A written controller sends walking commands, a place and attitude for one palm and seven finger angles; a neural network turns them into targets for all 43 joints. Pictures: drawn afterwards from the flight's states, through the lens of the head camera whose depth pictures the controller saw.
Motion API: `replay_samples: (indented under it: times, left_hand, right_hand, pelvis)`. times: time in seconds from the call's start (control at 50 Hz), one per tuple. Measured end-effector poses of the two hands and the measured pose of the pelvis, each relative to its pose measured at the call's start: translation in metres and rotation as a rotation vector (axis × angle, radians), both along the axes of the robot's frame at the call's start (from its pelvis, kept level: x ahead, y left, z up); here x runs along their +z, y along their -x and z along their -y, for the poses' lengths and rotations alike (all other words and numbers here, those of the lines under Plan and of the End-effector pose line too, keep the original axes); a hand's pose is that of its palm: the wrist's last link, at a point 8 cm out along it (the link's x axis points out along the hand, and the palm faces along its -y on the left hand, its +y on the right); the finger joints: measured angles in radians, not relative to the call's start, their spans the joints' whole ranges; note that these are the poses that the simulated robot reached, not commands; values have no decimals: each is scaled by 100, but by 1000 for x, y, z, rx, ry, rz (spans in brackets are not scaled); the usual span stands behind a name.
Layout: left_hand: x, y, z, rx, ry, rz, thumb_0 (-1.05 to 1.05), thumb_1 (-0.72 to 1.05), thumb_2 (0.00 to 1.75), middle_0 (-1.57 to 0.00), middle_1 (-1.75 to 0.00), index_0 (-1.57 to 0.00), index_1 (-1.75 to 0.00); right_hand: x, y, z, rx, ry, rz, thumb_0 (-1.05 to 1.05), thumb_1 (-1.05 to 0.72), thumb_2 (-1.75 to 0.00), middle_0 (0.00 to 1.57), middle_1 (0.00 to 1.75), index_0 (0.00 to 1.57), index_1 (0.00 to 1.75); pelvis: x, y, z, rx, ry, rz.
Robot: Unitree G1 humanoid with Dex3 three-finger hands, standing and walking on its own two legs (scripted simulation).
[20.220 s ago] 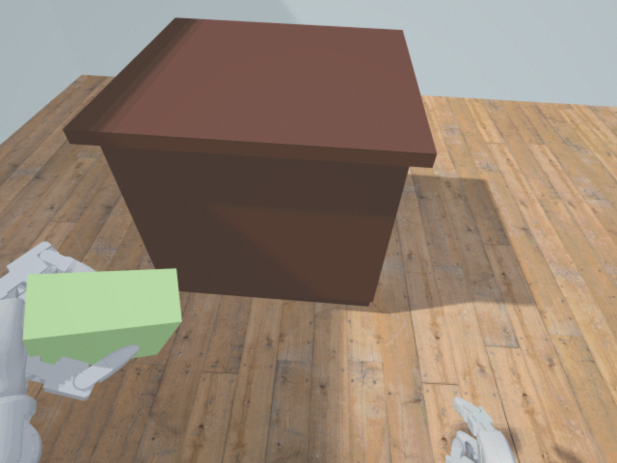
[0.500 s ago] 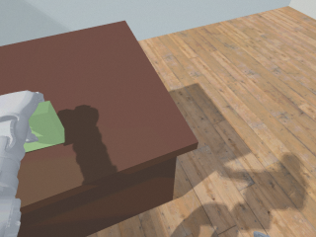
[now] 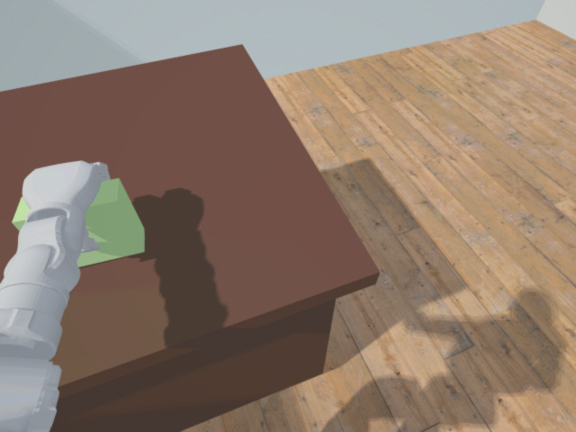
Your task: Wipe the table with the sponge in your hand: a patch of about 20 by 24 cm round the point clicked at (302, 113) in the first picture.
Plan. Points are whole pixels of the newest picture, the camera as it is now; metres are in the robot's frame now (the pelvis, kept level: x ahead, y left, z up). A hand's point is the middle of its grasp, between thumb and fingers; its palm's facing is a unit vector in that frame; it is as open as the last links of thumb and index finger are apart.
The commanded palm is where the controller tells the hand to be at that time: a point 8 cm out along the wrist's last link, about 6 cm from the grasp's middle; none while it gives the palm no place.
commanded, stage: slide across to the middle lane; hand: left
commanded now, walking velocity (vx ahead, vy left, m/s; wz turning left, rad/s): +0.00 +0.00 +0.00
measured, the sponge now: (92, 234) +0.37 +0.34 +0.04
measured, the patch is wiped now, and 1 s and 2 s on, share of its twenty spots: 0.45 0.65 0.70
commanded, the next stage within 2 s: wipe back along the middle lane in 0.30 s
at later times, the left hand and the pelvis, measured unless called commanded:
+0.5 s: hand (124, 201) +0.40 +0.29 +0.08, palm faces -0.07 +0.00 -1.00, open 9.7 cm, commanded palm +0.38 +0.27 +0.13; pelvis +0.02 -0.01 +0.00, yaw +0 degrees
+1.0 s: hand (132, 220) +0.37 +0.26 +0.08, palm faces -0.01 -0.01 -1.00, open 9.7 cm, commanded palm +0.33 +0.25 +0.12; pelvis +0.03 -0.02 +0.00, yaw -1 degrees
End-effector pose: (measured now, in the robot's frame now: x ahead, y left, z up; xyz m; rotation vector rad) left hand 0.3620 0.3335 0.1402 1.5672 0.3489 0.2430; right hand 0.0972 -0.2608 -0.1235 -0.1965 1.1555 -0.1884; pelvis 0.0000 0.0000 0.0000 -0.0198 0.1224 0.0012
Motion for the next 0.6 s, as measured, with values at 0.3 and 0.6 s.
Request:
replay_samples:
  times: [0.3,0.6]
  left_hand:
    - [0,-24,43,-27,17,7,0,-50,111,-77,-139,-77,-142]
    - [-2,-25,58,26,2,-6,0,-49,111,-76,-141,-75,-144]
  right_hand:
    - [10,-60,-16,61,-45,105,1,-91,-90,20,30,21,30]
    - [8,-62,8,44,-32,83,1,-91,-90,20,30,20,30]
  pelvis:
    - [3,-16,1,3,-5,7]
    - [4,-25,15,0,-10,18]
